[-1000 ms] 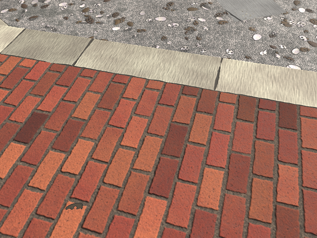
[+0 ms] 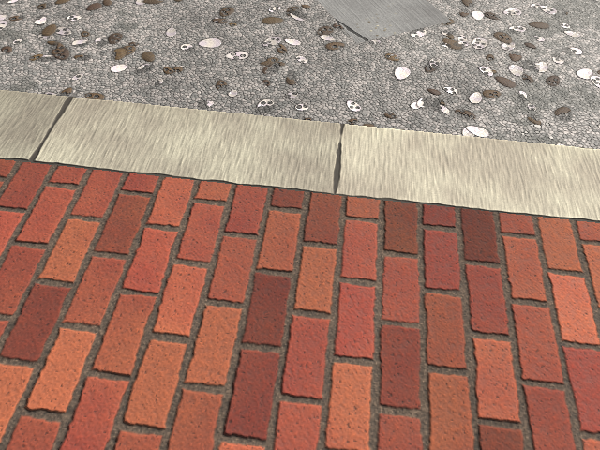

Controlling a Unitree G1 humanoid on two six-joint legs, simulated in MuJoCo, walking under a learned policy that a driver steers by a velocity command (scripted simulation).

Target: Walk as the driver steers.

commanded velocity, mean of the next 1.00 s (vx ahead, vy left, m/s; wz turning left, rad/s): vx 0.49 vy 0.00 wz -0.36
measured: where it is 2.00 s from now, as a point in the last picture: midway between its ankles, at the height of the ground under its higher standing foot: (382, 215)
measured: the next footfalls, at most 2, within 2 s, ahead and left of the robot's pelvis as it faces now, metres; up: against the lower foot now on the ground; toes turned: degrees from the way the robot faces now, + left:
right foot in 0.14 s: +0.27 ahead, -0.12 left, +0.00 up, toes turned -6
left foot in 0.62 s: +0.58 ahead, +0.02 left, +0.00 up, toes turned -22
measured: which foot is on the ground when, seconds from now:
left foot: down 0.00-0.14, up 0.16-0.60, down 0.62-1.00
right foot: up 0.00-0.12, down 0.14-0.64, up 0.66-1.00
